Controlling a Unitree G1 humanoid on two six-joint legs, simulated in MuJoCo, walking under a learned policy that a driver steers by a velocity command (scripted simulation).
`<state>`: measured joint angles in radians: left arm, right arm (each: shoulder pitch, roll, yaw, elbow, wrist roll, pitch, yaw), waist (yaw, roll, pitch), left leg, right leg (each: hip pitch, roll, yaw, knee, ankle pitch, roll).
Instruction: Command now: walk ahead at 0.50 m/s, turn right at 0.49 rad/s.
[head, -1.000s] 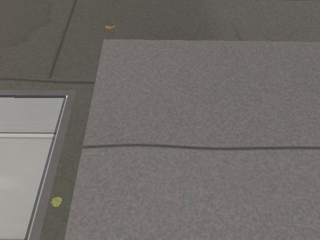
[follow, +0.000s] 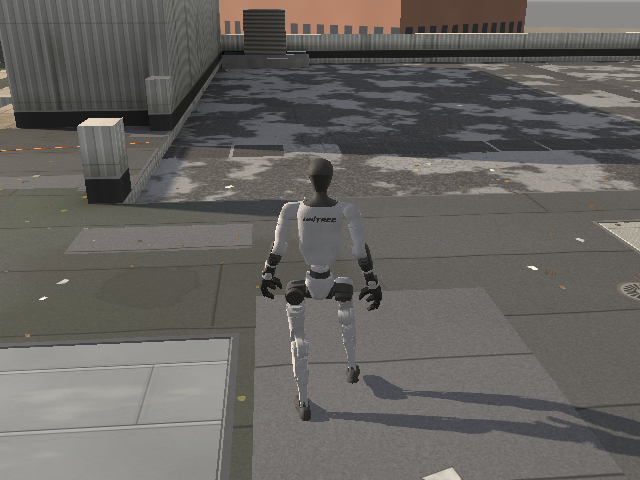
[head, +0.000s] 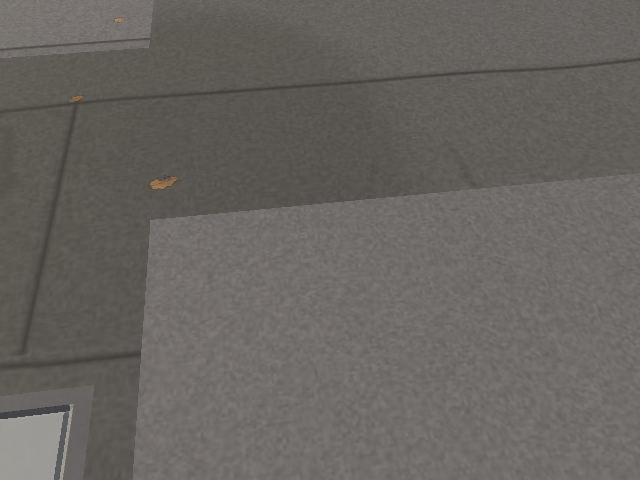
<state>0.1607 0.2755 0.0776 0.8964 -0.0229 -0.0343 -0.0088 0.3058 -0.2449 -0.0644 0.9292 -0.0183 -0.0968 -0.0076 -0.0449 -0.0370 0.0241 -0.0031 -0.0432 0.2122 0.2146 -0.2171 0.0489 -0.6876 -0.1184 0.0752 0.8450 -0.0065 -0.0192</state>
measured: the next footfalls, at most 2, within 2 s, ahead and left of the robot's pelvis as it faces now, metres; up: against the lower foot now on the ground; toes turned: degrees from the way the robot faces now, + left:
right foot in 0.20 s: +0.28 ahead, -0.14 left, +0.00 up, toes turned -11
left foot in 0.68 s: +0.40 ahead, +0.07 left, +0.00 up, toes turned -19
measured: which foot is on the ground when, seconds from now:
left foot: down 0.00-0.22, up 0.24-0.66, down 0.68-0.92, up 0.94-1.00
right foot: up 0.00-0.18, down 0.20-1.00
